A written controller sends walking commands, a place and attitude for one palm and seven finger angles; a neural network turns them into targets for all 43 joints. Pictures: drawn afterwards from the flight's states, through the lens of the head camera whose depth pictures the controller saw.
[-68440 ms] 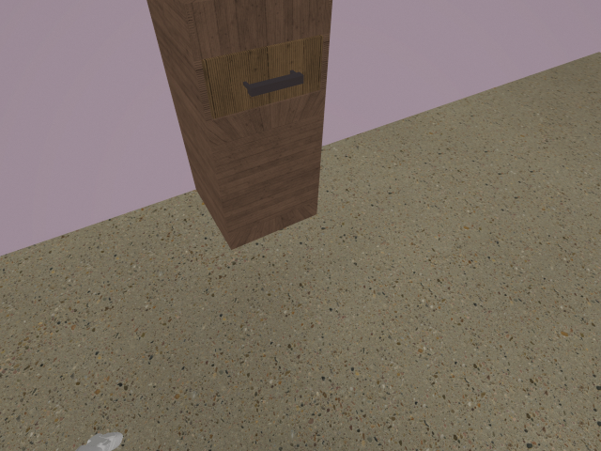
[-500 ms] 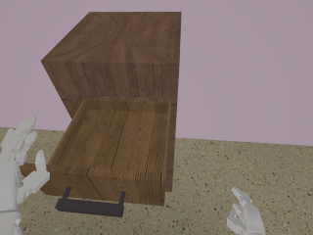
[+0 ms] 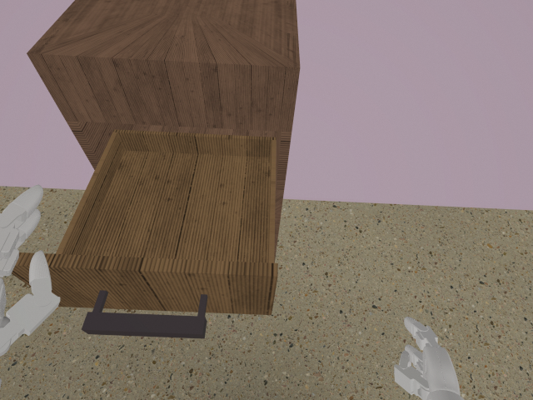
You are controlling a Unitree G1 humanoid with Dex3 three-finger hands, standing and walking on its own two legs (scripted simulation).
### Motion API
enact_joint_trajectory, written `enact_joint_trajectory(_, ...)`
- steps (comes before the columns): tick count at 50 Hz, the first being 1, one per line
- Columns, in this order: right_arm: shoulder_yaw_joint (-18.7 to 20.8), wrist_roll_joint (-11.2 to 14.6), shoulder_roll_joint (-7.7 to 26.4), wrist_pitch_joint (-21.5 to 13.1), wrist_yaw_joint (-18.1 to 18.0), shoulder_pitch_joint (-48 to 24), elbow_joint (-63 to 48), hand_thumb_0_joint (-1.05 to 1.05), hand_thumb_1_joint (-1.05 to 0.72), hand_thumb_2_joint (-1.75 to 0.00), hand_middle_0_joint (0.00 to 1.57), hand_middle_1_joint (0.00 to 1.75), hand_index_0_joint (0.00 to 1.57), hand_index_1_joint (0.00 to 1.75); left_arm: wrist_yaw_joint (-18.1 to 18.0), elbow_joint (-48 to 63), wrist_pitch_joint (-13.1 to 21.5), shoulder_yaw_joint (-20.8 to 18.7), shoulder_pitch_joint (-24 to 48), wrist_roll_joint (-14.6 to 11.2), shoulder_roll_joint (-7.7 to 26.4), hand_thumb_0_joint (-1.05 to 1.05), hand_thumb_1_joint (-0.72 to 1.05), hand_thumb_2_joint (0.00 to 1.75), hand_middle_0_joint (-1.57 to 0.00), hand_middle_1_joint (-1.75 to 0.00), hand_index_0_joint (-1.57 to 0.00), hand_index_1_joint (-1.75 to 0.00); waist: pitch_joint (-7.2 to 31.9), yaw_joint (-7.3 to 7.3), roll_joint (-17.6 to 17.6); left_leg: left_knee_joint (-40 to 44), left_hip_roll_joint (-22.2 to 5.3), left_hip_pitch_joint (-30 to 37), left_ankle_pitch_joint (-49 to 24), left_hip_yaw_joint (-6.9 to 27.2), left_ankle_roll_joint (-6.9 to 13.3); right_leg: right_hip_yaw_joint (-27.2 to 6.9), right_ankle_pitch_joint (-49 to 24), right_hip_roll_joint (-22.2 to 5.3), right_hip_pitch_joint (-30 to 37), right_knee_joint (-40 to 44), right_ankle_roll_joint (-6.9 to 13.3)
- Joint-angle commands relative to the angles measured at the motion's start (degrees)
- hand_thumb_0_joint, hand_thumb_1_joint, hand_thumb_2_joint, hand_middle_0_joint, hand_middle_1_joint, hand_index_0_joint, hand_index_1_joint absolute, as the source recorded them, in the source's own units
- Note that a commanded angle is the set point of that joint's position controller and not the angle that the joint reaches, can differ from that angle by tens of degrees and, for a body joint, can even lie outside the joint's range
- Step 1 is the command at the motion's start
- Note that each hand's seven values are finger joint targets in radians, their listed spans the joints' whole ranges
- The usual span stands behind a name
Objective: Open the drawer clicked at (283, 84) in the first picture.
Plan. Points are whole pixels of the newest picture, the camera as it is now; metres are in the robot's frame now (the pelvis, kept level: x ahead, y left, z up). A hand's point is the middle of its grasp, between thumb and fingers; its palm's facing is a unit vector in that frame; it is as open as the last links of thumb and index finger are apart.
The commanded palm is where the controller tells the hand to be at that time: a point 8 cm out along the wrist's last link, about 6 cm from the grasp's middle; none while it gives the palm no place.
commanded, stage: step back with the hand held close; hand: left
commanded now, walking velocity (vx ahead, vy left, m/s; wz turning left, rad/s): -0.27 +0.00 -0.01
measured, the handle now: (150, 311) +0.25 +0.20 -0.05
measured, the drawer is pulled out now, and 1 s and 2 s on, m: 0.30 0.30 0.30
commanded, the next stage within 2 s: stop stepping back and stand still in 0.82 s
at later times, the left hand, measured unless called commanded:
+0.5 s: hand (12, 392) +0.12 +0.22 +0.16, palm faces +0.41 -0.79 -0.45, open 7.4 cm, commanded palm +0.05 +0.26 +0.18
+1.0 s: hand out of the picture +0.00 +0.17 +0.15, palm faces +0.30 -0.83 -0.47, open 7.4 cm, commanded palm -0.07 +0.22 +0.18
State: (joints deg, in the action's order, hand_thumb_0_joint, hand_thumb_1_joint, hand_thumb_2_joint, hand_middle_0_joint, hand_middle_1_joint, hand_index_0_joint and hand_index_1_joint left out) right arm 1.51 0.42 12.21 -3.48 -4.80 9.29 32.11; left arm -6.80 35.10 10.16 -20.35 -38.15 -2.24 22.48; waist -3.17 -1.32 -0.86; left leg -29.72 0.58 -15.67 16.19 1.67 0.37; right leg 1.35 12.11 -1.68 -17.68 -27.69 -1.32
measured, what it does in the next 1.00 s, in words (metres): walks backwards: right foot, then left foot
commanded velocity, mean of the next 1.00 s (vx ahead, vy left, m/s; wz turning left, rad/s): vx -0.29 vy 0.00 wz -0.02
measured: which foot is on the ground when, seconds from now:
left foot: down 0.00-0.68, up 0.70-0.96, down 0.98-1.00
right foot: down 0.00-0.44, up 0.46-0.62, down 0.64-1.00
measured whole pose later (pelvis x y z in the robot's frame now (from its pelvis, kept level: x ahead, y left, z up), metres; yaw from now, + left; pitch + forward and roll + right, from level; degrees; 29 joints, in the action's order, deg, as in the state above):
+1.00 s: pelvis -0.19 -0.06 +0.00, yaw +2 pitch +3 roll +0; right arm 1.7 -0.1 12.9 -4.5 -5.1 8.2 33.3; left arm -8.9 36.6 12.2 -20.2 -37.7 -1.8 22.9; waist -2.2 -2.1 -2.9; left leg -27.3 -0.9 -14.3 15.9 -1.5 0.4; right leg 5.0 7.4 -0.1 -23.4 -27.6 2.2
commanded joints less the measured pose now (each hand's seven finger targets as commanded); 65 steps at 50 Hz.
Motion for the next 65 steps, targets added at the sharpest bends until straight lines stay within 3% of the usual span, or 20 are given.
enact_joint_trajectory(1,1.7,-0.2,5.9,-3.6,-0.3,-5.4,-10.2,0.0,-0.9,-0.9,0.2,0.3,0.2,0.3,-2.1,15.3,4.9,-8.9,-2.1,-0.3,8.4,0.0,0.9,0.9,-0.2,-0.3,-0.2,-0.3,13.6,1.65,8.6,6.2,-8.2,-3.1,-26.5,4.9,1.2,1.0,-12.9,-1.6,11.3,-5.2,1.4)
enact_joint_trajectory(9,1.7,-2.2,6.8,-6.4,-0.7,-2.5,-8.3,0.0,-0.9,-0.9,0.2,0.3,0.2,0.3,-3.9,13.0,5.3,-6.5,0.5,1.0,5.3,0.0,0.9,0.9,-0.2,-0.3,-0.2,-0.3,8.0,0.74,11.9,7.1,-11.5,-15.3,-10.4,7.2,3.4,-0.2,4.1,-0.3,9.5,-9.8,1.6)
enact_joint_trajectory(12,1.6,-1.9,6.9,-6.3,-0.8,-1.8,-8.8,0.0,-0.9,-0.9,0.2,0.3,0.2,0.3,-4.4,12.3,5.1,-5.8,2.3,1.1,5.3,0.0,0.9,0.9,-0.2,-0.3,-0.2,-0.3,7.0,0.18,3.8,-1.3,-6.0,-15.7,4.0,5.0,1.8,-8.2,1.2,-4.7,4.1,-0.9,4.0)
enact_joint_trajectory(14,2.0,-1.7,6.9,-5.6,-0.9,-0.3,-7.5,0.0,-0.9,-0.9,0.2,0.3,0.2,0.3,-4.7,11.7,4.8,-5.7,4.9,1.2,6.2,0.0,0.9,0.9,-0.2,-0.3,-0.2,-0.3,6.8,-0.6,-6.0,-14.8,0.7,-5.9,13.7,1.0,-0.5,-19.0,14.0,-13.1,-8.7,12.9,8.1)
enact_joint_trajectory(16,1.6,-1.5,6.1,-4.9,-0.7,-1.4,-6.8,0.0,-0.9,-0.9,0.2,0.3,0.2,0.3,-4.6,11.4,4.2,-5.7,5.6,0.9,6.7,0.0,0.9,0.9,-0.2,-0.3,-0.2,-0.3,8.3,0.04,-11.1,-23.4,0.6,0.1,12.2,-0.2,-0.3,-17.7,17.9,-17.3,-12.0,16.6,9.9)
enact_joint_trajectory(19,-0.1,-1.2,4.8,-5.1,-0.9,-3.1,-7.0,0.0,-0.9,-0.9,0.2,0.3,0.2,0.3,-4.3,9.7,3.9,-8.3,4.3,0.7,8.1,0.0,0.9,0.9,-0.2,-0.3,-0.2,-0.3,7.6,-0.42,-6.8,0.4,-1.5,0.0,5.5,-0.9,0.4,-7.5,5.6,-10.3,-4.7,6.9,5.3)
enact_joint_trajectory(22,1.0,-1.8,5.8,-6.5,-0.9,-4.1,-8.0,0.0,-0.9,-0.9,0.2,0.3,0.2,0.3,-4.6,13.4,5.7,-7.9,3.8,1.6,7.1,0.0,0.9,0.9,-0.2,-0.3,-0.2,-0.3,6.9,0.53,12.4,12.9,-18.4,-7.9,-15.8,16.1,7.1,-0.7,8.6,1.0,-1.0,-17.5,0.3)
enact_joint_trajectory(24,1.7,-2.6,5.1,-7.5,-0.6,-3.5,-7.1,0.0,-0.9,-0.9,0.2,0.3,0.2,0.3,-4.6,11.8,5.9,-8.1,1.9,1.1,6.8,0.0,0.9,0.9,-0.2,-0.3,-0.2,-0.3,9.5,0.4,13.3,13.1,-20.0,-11.8,-18.0,14.4,8.9,-3.0,18.0,1.6,-0.1,-29.3,0.8)
enact_joint_trajectory(28,2.6,-1.3,6.5,-8.4,0.8,-2.4,-5.2,0.0,-0.9,-0.9,0.2,0.3,0.2,0.3,-4.2,15.4,4.7,-5.4,0.8,0.3,5.2,0.0,0.9,0.9,-0.2,-0.3,-0.2,-0.3,11.0,1.06,12.6,3.9,-16.2,3.4,-35.9,6.1,6.4,-0.3,10.5,1.4,-3.4,-14.4,0.3)
enact_joint_trajectory(32,1.7,-0.1,7.5,-9.0,1.8,-4.6,-4.7,0.0,-0.9,-0.9,0.2,0.3,0.2,0.3,-2.1,14.3,5.7,-7.4,2.6,-0.5,7.8,0.0,0.9,0.9,-0.2,-0.3,-0.2,-0.3,10.1,1.6,9.0,-1.0,-13.7,-1.5,-17.7,5.3,3.3,0.4,-7.5,-1.2,7.0,5.6,0.6)
enact_joint_trajectory(34,1.7,0.3,6.0,-8.4,1.7,-4.4,-4.9,0.0,-0.9,-0.9,0.2,0.3,0.2,0.3,-1.9,12.5,6.5,-9.6,4.6,-0.2,10.8,0.0,0.9,0.9,-0.2,-0.3,-0.2,-0.3,9.0,0.61,-6.6,-12.5,-5.6,-7.1,-0.1,-2.8,-0.5,-7.7,-26.7,-11.9,6.9,9.1,4.7)
enact_joint_trajectory(35,2.6,1.7,5.8,-7.9,1.7,-4.8,-6.0,0.0,-0.9,-0.9,0.2,0.3,0.2,0.3,-1.7,10.0,6.0,-8.9,3.2,-0.7,10.0,0.0,0.9,0.9,-0.2,-0.3,-0.2,-0.3,12.6,1.18,-15.3,-27.1,1.0,-11.6,12.4,-2.6,-1.8,-19.6,-35.2,-20.0,7.7,10.0,9.6)
enact_joint_trajectory(36,2.7,1.6,5.9,-7.5,1.7,-5.3,-5.9,0.0,-0.9,-0.9,0.2,0.3,0.2,0.3,-1.7,9.5,5.8,-8.4,1.5,-0.9,9.6,0.0,0.9,0.9,-0.2,-0.3,-0.2,-0.3,13.8,1.53,-12.8,-36.4,0.7,-12.0,13.1,1.7,-1.7,-17.1,-35.5,-21.5,7.6,9.1,10.1)
enact_joint_trajectory(38,1.2,0.6,3.0,-5.6,1.6,-6.8,-6.0,0.0,-0.9,-0.9,0.2,0.3,0.2,0.3,-1.6,4.8,5.7,-9.8,-4.2,-0.6,7.6,0.0,0.9,0.9,-0.2,-0.3,-0.2,-0.3,13.8,0.96,-6.2,-36.4,-0.8,-15.3,11.9,1.6,-2.8,-12.5,-32.5,-18.2,8.5,6.5,12.0)
enact_joint_trajectory(45,-0.1,-0.7,4.3,-2.8,-0.5,-4.9,-6.2,0.0,-0.9,-0.9,0.2,0.3,0.2,0.3,-3.3,11.8,5.6,-7.4,-1.3,0.4,7.7,0.0,0.9,0.9,-0.2,-0.3,-0.2,-0.3,12.5,0.11,-6.6,1.7,0.1,-4.3,7.0,-4.7,-0.7,-8.4,-18.3,-10.2,10.1,8.2,6.1)
enact_joint_trajectory(50,2.6,0.5,7.6,-5.0,0.2,-3.0,-8.5,0.0,-0.9,-0.9,0.2,0.3,0.2,0.3,-3.7,17.6,5.9,-8.0,-1.6,0.4,9.6,0.0,0.9,0.9,-0.2,-0.3,-0.2,-0.3,13.6,1.47,11.7,11.3,-16.4,2.0,-14.9,7.0,5.4,-0.9,4.6,-0.5,4.1,-6.8,0.1)
enact_joint_trajectory(52,1.4,-0.9,5.2,-6.4,0.0,-3.7,-8.1,0.0,-0.9,-0.9,0.2,0.3,0.2,0.3,-4.7,18.2,6.0,-9.9,-1.1,0.9,10.2,0.0,0.9,0.9,-0.2,-0.3,-0.2,-0.3,10.0,0.35,16.5,14.3,-15.5,-7.2,-7.2,7.0,5.6,0.1,12.4,0.1,4.8,-13.3,0.5)
enact_joint_trajectory(57,1.4,0.7,6.9,-6.9,0.8,-1.8,-5.3,0.0,-0.9,-0.9,0.2,0.3,0.2,0.3,-4.2,10.2,5.1,-7.2,1.3,0.7,7.5,0.0,0.9,0.9,-0.2,-0.3,-0.2,-0.3,4.0,-0.14,3.7,4.2,-7.6,-10.1,8.4,1.0,3.1,-4.1,3.2,-2.3,9.9,4.6,0.3)
enact_joint_trajectory(61,1.7,0.3,6.9,-4.9,0.5,0.0,-3.0,0.0,-0.9,-0.9,0.2,0.3,0.2,0.3,-3.2,3.9,3.9,-4.3,7.2,1.0,6.6,0.0,0.9,0.9,-0.2,-0.3,-0.2,-0.3,1.9,-0.93,-10.5,-20.4,1.7,1.5,12.8,-4.7,0.9,-20.8,36.7,-13.6,-15.6,22.3,6.2)
enact_joint_trajectory(65,-0.1,-0.3,5.8,-4.9,0.3,-1.7,-3.3,0.0,-0.9,-0.9,0.2,0.3,0.2,0.3,-3.3,5.1,3.3,-4.6,8.1,1.4,7.0,0.0,0.9,0.9,-0.2,-0.3,-0.2,-0.3,5.4,-1.31,-7.8,-3.6,-0.5,6.1,9.8,-4.1,2.3,-9.1,27.4,-9.3,-12.2,14.3,5.2)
